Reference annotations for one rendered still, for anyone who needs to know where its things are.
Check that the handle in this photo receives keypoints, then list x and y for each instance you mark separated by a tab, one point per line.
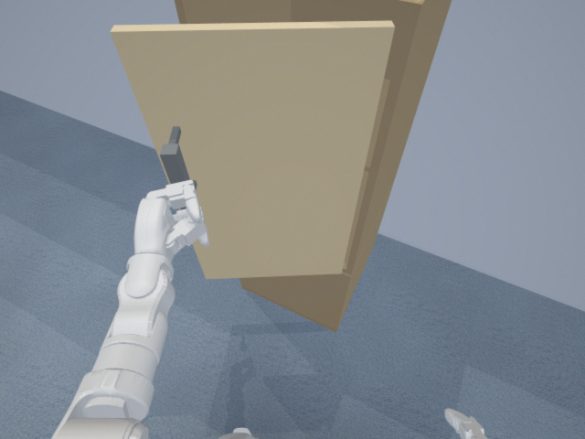
173	160

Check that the robot left upper arm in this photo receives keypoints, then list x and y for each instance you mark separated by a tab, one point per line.
103	428

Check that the robot left hand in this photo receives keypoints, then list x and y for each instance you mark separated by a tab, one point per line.
155	221

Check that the robot left shin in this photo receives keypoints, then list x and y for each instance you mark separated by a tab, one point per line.
242	430

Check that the robot right hand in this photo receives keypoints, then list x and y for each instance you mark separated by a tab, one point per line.
468	428

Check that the robot left forearm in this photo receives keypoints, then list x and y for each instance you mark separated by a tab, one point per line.
120	383

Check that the cupboard door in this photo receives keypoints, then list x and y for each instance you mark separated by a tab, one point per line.
276	121

